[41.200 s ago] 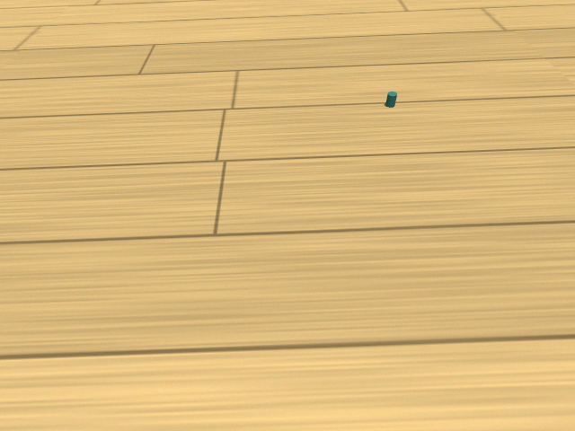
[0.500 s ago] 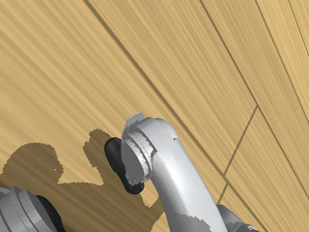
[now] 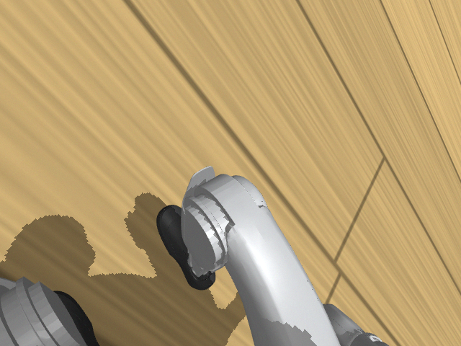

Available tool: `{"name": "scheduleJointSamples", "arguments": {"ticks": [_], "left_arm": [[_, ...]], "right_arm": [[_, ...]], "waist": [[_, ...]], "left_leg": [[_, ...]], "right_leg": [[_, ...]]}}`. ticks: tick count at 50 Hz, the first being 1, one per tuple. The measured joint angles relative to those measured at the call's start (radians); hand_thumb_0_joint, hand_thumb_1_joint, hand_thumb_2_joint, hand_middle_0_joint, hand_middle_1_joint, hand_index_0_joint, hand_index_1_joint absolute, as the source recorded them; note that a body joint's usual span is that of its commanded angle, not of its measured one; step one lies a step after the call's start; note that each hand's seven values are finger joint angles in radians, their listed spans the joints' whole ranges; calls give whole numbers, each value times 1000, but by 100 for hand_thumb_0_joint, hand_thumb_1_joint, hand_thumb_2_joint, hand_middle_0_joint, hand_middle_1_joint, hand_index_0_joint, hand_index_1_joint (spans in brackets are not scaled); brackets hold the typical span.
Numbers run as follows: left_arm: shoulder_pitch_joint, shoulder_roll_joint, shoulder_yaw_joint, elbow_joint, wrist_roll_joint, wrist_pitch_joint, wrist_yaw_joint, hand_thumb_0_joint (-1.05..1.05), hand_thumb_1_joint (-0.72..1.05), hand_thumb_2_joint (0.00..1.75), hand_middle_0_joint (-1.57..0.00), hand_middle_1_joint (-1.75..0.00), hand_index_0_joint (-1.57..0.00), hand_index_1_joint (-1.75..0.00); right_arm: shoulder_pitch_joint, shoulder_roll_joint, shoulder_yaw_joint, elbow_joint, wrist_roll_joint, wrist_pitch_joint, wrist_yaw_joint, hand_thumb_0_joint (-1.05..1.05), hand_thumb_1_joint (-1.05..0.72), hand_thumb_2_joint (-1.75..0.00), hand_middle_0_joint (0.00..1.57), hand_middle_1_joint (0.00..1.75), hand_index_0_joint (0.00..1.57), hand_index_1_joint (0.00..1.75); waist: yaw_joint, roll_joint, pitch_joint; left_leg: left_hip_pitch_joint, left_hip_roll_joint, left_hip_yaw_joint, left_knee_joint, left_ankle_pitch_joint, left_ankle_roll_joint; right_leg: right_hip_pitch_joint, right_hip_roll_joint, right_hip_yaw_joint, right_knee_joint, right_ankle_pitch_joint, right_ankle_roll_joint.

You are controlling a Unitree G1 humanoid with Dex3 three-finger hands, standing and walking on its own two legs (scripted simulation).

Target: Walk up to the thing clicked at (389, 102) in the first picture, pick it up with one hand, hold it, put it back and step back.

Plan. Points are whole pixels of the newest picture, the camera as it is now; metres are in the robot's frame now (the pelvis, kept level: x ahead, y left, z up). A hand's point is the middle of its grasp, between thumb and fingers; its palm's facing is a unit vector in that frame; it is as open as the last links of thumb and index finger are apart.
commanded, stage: settle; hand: left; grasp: from above
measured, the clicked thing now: out of the picture +0.54 +0.34 -0.28
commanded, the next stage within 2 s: lift in 1.04 s
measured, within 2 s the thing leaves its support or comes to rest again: leaves its support in 0.42 s
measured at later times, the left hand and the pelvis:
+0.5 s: hand out of the picture +0.53 +0.35 -0.22, palm faces -0.38 -0.15 -0.91, open 7.9 cm; pelvis +0.00 +0.00 +0.00, yaw +0 degrees
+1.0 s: hand out of the picture +0.52 +0.35 -0.14, palm faces -0.41 -0.12 -0.91, open 7.7 cm; pelvis +0.00 +0.00 +0.02, yaw +4 degrees
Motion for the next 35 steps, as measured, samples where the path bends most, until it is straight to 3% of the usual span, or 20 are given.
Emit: {"name": "scheduleJointSamples", "arguments": {"ticks": [8, 16, 26, 35], "left_arm": [[-1, -1, 2, 8, 7, 1, 9, 0, 29, 43, -73, -64, -74, -61], [14, -17, 36, -32, 24, 11, -7, 0, 29, 41, -76, -61, -76, -57], [54, -54, 85, -154, 21, 41, -93, 0, 30, 37, -77, -58, -79, -53], [90, -132, 31, -281, -19, 61, -225, 0, 32, 32, -79, -56, -81, -50]], "right_arm": [[0, 3, -1, 3, 1, -1, 1, 0, -90, -90, 20, 30, 20, 30], [14, 7, -20, 4, 4, -2, 11, 0, -91, -90, 20, 30, 20, 30], [52, 9, -83, -2, 25, 27, 26, 0, -91, -90, 20, 30, 20, 30], [68, 10, -154, -1, 59, 83, 24, 0, -91, -90, 20, 30, 20, 30]], "waist": [[0, 2, -7], [8, 11, -24], [36, 49, -66], [81, 94, -121]], "left_leg": [[-3, 1, -1, 1, -2, 4], [-8, -1, 2, -2, -4, 1], [-21, -8, 13, -19, 3, -1], [-11, -15, 42, -57, 13, 4]], "right_leg": [[0, 0, -2, -3, -1, -2], [-7, -4, -1, -1, -4, -7], [-19, -17, 5, -6, -10, -20], [-11, -32, 26, -24, -18, -28]]}}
